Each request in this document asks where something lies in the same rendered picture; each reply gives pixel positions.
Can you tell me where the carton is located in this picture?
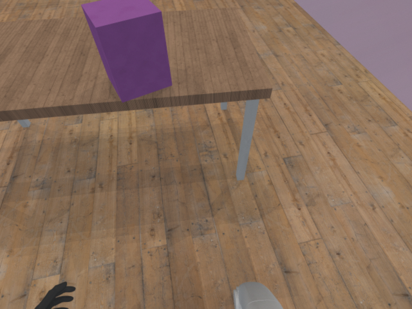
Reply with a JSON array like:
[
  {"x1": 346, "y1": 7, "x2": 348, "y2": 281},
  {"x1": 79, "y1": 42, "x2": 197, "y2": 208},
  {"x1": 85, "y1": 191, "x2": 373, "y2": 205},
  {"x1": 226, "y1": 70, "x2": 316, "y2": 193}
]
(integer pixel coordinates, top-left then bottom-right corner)
[{"x1": 81, "y1": 0, "x2": 172, "y2": 103}]

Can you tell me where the table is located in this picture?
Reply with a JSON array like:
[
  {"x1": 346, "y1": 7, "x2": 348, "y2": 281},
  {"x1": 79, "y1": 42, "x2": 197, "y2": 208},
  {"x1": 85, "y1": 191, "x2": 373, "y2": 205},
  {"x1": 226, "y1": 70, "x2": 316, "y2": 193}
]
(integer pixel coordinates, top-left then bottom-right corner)
[{"x1": 0, "y1": 7, "x2": 272, "y2": 180}]

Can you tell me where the robot left hand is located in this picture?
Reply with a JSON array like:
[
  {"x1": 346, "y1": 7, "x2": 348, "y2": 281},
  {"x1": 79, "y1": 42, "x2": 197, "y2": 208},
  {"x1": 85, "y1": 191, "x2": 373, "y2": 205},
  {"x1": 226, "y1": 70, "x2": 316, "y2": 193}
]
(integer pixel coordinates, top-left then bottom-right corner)
[{"x1": 35, "y1": 282, "x2": 76, "y2": 309}]

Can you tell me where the robot right thigh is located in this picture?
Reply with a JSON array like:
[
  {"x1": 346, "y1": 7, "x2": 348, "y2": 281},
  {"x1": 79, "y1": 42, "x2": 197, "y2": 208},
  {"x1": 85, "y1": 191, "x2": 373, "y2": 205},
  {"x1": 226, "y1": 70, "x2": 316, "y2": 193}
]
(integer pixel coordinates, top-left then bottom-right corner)
[{"x1": 234, "y1": 282, "x2": 283, "y2": 309}]

